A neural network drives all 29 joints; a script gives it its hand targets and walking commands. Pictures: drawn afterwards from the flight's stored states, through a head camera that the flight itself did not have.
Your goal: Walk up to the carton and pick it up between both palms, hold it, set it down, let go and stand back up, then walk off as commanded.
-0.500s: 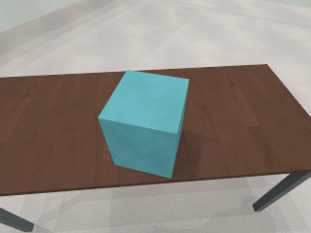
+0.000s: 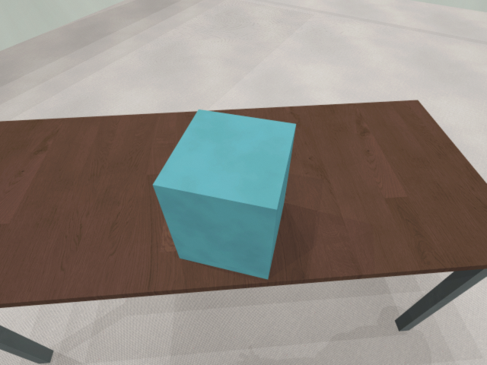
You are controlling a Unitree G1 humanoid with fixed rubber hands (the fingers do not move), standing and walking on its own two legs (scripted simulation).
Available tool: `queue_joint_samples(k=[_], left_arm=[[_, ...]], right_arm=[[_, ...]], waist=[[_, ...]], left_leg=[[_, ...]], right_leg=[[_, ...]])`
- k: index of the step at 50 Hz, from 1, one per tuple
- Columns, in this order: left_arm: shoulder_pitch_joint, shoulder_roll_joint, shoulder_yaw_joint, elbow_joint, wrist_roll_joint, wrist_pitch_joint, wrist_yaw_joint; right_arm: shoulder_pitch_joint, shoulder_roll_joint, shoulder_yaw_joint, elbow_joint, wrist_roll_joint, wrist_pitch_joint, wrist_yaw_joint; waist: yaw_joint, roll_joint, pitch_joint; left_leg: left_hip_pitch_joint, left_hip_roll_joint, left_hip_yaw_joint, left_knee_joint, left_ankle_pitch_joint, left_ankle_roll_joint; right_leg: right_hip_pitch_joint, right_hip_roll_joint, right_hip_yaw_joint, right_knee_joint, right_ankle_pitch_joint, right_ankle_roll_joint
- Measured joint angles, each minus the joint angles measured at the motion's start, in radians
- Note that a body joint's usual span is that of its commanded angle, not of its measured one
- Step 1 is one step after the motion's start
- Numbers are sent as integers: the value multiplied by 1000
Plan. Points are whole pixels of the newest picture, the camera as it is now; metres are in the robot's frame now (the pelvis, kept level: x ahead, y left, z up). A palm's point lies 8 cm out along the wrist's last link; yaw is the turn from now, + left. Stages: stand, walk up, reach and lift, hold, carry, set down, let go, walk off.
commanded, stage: walk up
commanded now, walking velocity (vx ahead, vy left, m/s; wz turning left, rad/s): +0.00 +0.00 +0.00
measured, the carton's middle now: (233, 195) +0.44 +0.03 -0.01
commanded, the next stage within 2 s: none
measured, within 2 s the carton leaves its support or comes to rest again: neither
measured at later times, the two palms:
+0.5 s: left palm out of the picture +0.08 +0.31 -0.12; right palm out of the picture +0.09 -0.33 -0.11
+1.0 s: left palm out of the picture +0.05 +0.26 -0.11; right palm (434, 328) +0.20 -0.33 -0.11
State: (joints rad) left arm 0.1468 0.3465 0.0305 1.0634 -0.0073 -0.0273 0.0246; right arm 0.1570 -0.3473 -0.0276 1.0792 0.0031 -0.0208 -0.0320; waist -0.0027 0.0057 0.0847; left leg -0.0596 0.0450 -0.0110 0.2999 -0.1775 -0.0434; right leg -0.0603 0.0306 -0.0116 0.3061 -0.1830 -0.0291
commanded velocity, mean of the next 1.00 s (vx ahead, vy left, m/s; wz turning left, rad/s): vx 0.00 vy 0.00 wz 0.00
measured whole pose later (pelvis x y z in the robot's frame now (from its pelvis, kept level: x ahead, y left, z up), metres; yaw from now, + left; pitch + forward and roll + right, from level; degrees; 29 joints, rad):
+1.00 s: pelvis +0.03 -0.05 -0.01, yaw +10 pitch -5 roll +0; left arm 0.21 0.37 0.03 0.88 -0.01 0.00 0.00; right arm 0.13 -0.39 -0.04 0.85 0.00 0.00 -0.03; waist 0.02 0.01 0.12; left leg -0.15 0.04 -0.04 0.51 -0.27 -0.05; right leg -0.07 0.02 -0.06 0.49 -0.34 -0.04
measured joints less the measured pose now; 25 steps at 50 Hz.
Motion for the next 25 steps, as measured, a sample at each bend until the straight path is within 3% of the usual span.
queue_joint_samples(k=[6, 16, 19, 25], left_arm=[[0, 1, 6, -5, 8, 4, -4], [8, 31, 49, -102, 45, 43, -37], [7, 32, 50, -131, 45, 53, -43], [-3, 46, 50, -190, 47, 76, -52]], right_arm=[[5, 0, -3, -8, -3, 0, -2], [103, -34, -31, -126, -19, 10, -29], [115, -51, -33, -153, -17, 16, -35], [129, -52, -25, -203, -29, 9, -43]], waist=[[-3, -1, -1], [-2, -1, -7], [0, 4, 3], [8, -35, 18]], left_leg=[[-7, -1, -3, 8, -2, 1], [-109, -5, -72, 200, -97, -2], [-131, -8, -85, 255, -125, 12], [-147, -37, -86, 287, -143, 3]], right_leg=[[-5, -1, -4, 7, -3, 0], [-62, -2, -70, 155, -100, -16], [-67, -4, -87, 186, -121, -21], [-115, -31, -68, 301, -187, -1]])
